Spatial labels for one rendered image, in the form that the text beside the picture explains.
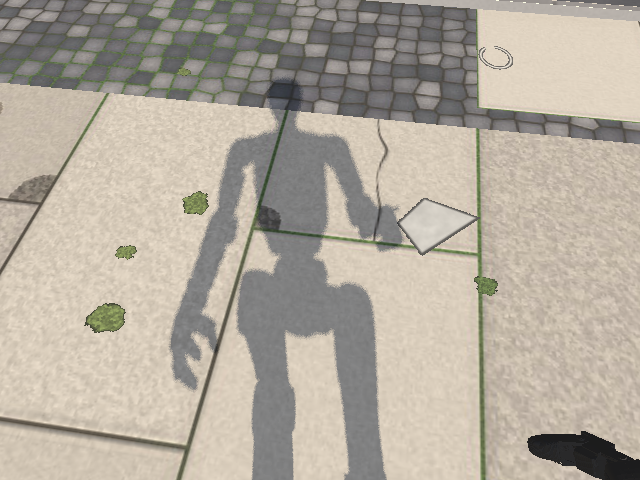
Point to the robot right hand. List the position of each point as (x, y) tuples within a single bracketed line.
[(589, 453)]

